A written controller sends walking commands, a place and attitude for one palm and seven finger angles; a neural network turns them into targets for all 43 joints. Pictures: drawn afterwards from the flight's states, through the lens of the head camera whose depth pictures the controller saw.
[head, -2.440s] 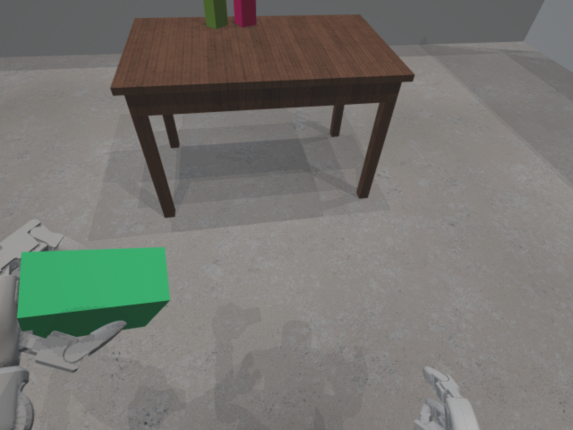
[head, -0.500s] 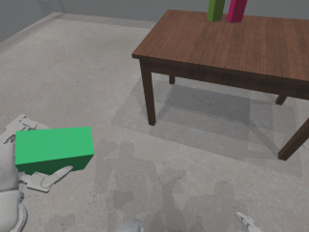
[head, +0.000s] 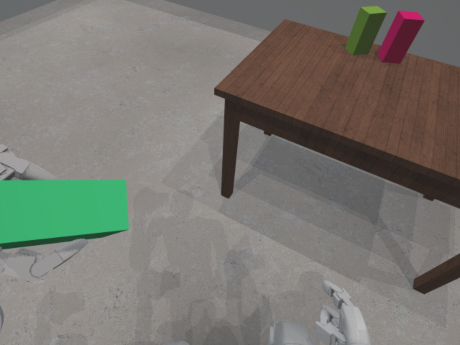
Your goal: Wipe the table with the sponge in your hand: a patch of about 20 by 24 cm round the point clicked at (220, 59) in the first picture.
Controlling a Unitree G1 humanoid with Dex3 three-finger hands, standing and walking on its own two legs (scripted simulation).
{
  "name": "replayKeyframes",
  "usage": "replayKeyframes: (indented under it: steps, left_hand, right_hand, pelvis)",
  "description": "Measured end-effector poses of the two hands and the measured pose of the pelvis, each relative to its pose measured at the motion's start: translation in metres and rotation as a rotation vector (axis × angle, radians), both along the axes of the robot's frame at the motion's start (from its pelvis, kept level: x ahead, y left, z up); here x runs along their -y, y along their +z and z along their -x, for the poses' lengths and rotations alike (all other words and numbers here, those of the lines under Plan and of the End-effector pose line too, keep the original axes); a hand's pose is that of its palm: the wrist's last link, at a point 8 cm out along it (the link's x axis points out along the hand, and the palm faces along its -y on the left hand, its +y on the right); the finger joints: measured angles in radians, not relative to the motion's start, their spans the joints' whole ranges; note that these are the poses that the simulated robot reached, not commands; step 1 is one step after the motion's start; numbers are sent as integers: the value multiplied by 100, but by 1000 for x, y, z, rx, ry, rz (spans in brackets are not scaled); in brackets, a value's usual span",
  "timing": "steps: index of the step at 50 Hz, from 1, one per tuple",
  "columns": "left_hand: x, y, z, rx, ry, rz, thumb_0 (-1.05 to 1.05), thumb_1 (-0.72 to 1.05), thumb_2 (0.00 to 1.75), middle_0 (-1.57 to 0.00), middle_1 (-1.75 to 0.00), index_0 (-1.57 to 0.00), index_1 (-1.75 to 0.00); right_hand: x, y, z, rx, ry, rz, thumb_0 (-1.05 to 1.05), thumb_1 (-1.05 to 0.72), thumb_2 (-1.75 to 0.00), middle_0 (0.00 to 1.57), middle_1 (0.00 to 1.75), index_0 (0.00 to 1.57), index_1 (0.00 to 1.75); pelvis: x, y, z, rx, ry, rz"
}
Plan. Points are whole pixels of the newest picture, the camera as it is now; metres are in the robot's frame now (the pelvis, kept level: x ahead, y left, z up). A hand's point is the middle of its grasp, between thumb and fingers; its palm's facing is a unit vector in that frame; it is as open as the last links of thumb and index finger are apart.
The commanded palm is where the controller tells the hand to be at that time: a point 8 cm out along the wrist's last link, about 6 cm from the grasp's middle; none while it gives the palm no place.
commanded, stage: walk to a spot facing it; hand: left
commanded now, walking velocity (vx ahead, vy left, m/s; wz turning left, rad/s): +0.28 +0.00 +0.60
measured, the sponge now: (77, 214) +0.24 +0.20 +0.17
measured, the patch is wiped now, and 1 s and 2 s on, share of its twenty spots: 0.00 0.00 0.00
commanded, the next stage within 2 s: none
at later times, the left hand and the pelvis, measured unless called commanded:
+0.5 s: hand (82, 205) +0.24 +0.19 +0.19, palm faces +0.55 -0.67 -0.51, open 10.0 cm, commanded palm +0.16 +0.23 +0.19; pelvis +0.10 -0.08 +0.01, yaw +18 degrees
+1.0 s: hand (49, 300) +0.14 +0.18 +0.19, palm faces +0.79 -0.38 -0.48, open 10.0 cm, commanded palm +0.09 +0.19 +0.19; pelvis +0.11 -0.13 +0.00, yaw +34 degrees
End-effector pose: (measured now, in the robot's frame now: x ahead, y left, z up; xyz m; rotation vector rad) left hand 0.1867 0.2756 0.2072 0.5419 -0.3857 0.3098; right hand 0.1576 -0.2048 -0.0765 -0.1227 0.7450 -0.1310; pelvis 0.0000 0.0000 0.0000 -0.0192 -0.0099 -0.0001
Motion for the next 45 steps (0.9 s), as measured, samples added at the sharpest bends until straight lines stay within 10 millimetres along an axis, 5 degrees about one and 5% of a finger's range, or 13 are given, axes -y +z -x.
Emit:
replayKeyframes:
  steps: [7,13,18,23,28,35,40,45]
  left_hand:
    - [21,17,23,-30,155,-25,0,-48,99,-75,-135,-75,-134]
    - [36,-13,12,-64,340,58,0,-48,99,-75,-135,-75,-134]
    - [55,-26,-2,-157,349,124,0,-48,99,-75,-135,-75,-134]
    - [62,-6,-9,-161,300,33,0,-48,100,-75,-135,-75,-134]
    - [45,14,0,-73,336,-51,0,-48,100,-75,-135,-75,-134]
    - [16,-8,16,-44,428,3,0,-48,100,-75,-135,-75,-134]
    - [33,-9,41,-78,466,57,0,-48,100,-75,-135,-75,-135]
    - [63,7,75,-77,541,20,0,-49,101,-74,-135,-75,-135]
  right_hand:
    - [-1,-9,-42,-32,150,-50,1,-90,-90,21,30,20,30]
    - [37,-33,-96,-52,265,8,1,-90,-90,21,30,20,30]
    - [70,-15,-138,-47,274,91,1,-90,-90,21,30,20,30]
    - [84,9,-170,-3,264,152,1,-90,-90,20,30,20,30]
    - [71,15,-193,16,295,187,1,-90,-90,20,30,20,30]
    - [19,6,-196,19,379,94,1,-90,-90,20,30,20,30]
    - [-9,8,-184,-5,508,20,1,-90,-90,20,30,20,30]
    - [-15,0,-185,-11,614,-12,1,-90,-90,21,30,20,30]
  pelvis:
    - [32,9,-38,-11,85,16]
    - [67,-5,-63,5,194,-28]
    - [79,7,-79,6,244,-70]
    - [85,13,-91,-17,293,-80]
    - [77,5,-104,-41,333,-60]
    - [71,-3,-109,-5,407,-26]
    - [84,6,-109,4,481,12]
    - [103,7,-112,0,543,23]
